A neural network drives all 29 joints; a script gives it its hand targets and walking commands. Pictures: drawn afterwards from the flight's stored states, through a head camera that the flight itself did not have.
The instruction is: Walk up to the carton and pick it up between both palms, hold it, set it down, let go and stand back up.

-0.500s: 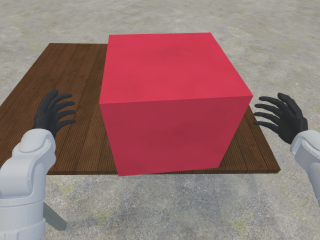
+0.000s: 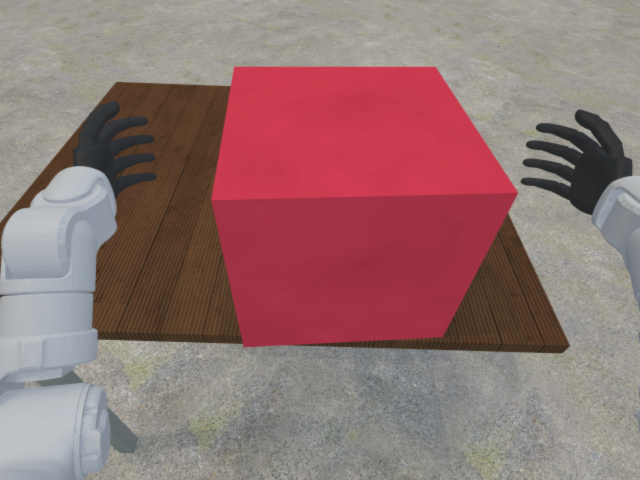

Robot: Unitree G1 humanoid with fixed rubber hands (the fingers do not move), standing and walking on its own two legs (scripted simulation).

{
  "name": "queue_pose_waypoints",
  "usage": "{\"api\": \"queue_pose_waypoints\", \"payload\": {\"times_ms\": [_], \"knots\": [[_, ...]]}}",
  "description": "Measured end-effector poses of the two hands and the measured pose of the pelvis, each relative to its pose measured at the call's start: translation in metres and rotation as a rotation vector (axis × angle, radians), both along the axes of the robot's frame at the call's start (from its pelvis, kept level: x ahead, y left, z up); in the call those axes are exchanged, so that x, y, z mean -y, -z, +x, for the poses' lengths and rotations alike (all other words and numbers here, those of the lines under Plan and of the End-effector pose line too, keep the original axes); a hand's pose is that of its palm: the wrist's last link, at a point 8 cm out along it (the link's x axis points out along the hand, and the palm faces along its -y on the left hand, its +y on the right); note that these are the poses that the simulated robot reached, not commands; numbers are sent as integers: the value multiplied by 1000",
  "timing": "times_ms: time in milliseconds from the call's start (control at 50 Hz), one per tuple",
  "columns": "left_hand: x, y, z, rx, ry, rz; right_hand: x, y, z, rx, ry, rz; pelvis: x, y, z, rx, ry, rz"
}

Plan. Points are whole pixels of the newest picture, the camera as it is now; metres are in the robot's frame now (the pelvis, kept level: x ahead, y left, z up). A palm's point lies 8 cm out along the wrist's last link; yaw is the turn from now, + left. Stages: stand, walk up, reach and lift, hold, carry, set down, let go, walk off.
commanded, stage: reach and lift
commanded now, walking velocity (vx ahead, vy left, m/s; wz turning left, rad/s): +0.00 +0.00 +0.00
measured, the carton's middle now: (340, 205) +0.47 +0.01 +0.10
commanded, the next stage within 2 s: none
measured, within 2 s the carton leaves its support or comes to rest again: neither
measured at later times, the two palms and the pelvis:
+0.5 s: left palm (93, 106) +0.41 +0.27 +0.27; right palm (588, 110) +0.45 -0.25 +0.28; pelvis +0.00 +0.00 +0.00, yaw +1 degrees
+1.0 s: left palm (130, 182) +0.40 +0.26 +0.18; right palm (535, 177) +0.46 -0.23 +0.18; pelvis +0.00 +0.00 +0.00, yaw +1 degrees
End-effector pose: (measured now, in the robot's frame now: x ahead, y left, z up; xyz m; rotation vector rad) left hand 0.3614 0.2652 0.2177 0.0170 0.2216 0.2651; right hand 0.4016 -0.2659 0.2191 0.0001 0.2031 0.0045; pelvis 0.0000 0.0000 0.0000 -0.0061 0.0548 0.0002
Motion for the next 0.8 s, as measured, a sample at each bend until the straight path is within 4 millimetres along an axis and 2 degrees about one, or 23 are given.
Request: {"api": "queue_pose_waypoints", "payload": {"times_ms": [320,560,680,800], "knots": [[-5,-37,29,12,-4,4,-11,-36,36,21,-16,26,2,1,3,-32,-11,-3],[-4,-56,50,1,0,5,-20,-60,56,19,-14,39,1,1,4,-58,-18,-5],[-4,-44,55,-21,2,15,-20,-50,60,-5,-2,31,1,0,5,-47,-19,-5],[-3,-2,50,-61,11,19,-20,-10,56,-42,0,16,0,0,5,-34,-20,-6]]}}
